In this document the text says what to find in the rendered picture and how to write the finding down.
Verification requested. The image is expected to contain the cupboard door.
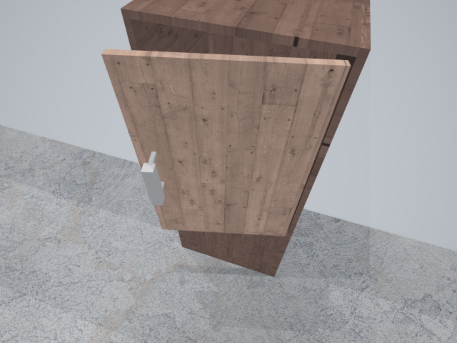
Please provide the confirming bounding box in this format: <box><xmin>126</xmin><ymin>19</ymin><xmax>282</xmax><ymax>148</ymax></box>
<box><xmin>101</xmin><ymin>49</ymin><xmax>351</xmax><ymax>237</ymax></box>

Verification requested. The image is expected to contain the handle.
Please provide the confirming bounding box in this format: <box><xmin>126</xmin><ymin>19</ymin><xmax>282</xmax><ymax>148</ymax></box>
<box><xmin>141</xmin><ymin>151</ymin><xmax>165</xmax><ymax>206</ymax></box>

